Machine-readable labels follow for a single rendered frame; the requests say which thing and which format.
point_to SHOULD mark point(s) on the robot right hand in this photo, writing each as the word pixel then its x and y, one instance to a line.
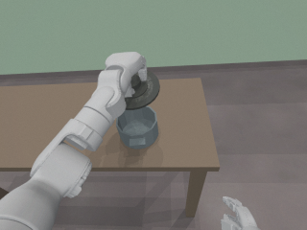
pixel 242 213

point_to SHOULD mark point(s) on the left robot forearm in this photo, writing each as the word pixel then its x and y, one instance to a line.
pixel 87 129

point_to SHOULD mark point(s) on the lid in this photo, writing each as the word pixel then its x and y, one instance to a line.
pixel 145 94

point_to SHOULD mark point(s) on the robot left upper arm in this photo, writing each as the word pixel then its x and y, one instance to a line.
pixel 35 204

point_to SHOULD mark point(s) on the pot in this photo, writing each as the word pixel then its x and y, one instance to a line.
pixel 138 128

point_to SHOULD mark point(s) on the table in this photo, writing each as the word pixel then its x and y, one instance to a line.
pixel 31 116

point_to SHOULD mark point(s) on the knob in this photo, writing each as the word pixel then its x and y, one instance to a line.
pixel 135 82

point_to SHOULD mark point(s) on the robot left hand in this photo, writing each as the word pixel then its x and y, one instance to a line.
pixel 134 62

